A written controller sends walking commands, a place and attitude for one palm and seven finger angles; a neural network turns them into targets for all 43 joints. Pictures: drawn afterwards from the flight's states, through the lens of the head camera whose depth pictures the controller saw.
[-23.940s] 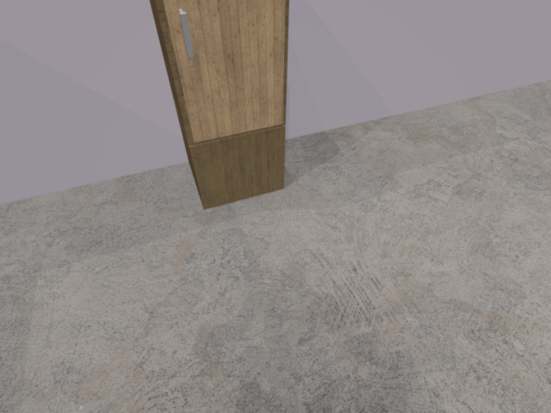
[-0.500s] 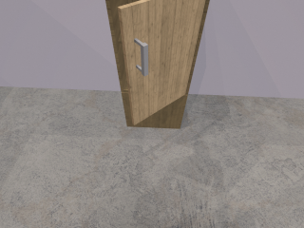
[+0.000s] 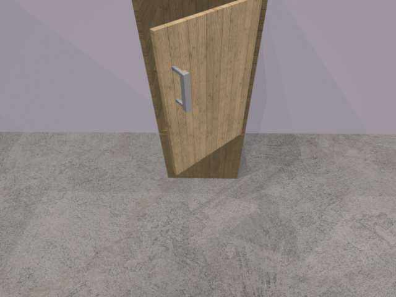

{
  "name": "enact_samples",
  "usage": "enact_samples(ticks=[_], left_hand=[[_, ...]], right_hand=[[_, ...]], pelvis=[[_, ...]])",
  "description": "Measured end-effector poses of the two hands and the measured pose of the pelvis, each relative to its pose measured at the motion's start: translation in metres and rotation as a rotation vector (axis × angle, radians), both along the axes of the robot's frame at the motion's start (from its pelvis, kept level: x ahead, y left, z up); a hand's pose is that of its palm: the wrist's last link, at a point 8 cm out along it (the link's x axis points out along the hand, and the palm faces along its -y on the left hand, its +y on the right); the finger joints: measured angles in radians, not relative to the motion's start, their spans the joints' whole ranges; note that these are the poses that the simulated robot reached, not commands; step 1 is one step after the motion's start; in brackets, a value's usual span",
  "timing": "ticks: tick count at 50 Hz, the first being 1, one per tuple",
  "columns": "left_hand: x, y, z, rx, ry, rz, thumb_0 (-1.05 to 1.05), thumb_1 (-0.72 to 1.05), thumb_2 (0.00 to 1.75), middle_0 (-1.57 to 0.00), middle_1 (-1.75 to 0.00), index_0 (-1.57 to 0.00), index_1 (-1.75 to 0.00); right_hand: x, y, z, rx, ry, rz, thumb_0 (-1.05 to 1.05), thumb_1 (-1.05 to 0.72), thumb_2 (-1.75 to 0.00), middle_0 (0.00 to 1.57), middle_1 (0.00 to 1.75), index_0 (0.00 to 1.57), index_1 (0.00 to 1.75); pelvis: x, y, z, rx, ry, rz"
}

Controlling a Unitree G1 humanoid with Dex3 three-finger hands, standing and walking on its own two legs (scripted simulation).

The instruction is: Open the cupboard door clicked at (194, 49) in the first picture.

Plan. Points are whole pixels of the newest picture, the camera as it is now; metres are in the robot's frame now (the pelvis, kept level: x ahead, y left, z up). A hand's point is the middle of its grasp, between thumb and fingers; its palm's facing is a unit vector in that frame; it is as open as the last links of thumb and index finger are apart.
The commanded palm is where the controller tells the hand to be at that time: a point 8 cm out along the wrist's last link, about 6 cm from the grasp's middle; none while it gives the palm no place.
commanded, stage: let the arm hang, fingers relaxed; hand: left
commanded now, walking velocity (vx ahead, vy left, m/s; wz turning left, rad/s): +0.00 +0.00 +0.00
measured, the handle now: (181, 89) +0.64 +0.08 +0.07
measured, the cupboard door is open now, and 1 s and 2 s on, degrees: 41 41 41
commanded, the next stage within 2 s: look to check the result in 0.12 s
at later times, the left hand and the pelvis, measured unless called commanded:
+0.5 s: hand out of the picture +0.09 +0.23 -0.15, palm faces -0.02 -0.94 -0.34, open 7.4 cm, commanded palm none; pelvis +0.02 -0.01 +0.00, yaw +0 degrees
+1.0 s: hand out of the picture +0.12 +0.21 -0.16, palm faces -0.06 -0.95 -0.32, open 7.4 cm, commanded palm none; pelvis +0.04 -0.01 +0.00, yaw -4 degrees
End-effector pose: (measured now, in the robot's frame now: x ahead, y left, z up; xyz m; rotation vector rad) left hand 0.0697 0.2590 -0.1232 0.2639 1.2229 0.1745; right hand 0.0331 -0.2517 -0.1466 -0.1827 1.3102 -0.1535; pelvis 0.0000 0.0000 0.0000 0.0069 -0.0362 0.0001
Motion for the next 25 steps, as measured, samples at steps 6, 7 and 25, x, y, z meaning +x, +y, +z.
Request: enact_samples(ticks=[6, 7, 25], left_hand=[[0.009, 0.001, 0.001, 0.003, 0.001, -0.008, 0.01, 0.91, 0.90, -0.21, -0.30, -0.20, -0.30], [0.009, 0.002, 0.001, 0.005, 0.004, -0.007, 0.01, 0.91, 0.90, -0.21, -0.30, -0.20, -0.30], [0.015, 0.015, 0.007, 0.052, 0.057, 0.003, 0.01, 0.91, 0.90, -0.21, -0.30, -0.20, -0.30]], right_hand=[[0.015, -0.014, 0.006, -0.033, -0.012, 0.011, 0.00, -0.91, -0.89, 0.20, 0.30, 0.21, 0.30], [0.016, -0.016, 0.007, -0.038, -0.011, 0.013, 0.00, -0.91, -0.89, 0.20, 0.30, 0.21, 0.30], [0.039, -0.034, 0.011, -0.060, 0.016, 0.034, 0.00, -0.91, -0.89, 0.20, 0.30, 0.21, 0.30]], pelvis=[[0.006, -0.002, 0.002, -0.001, 0.002, 0.001], [0.007, -0.002, 0.002, -0.001, 0.002, 0.001], [0.025, -0.010, 0.004, -0.004, 0.015, 0.005]])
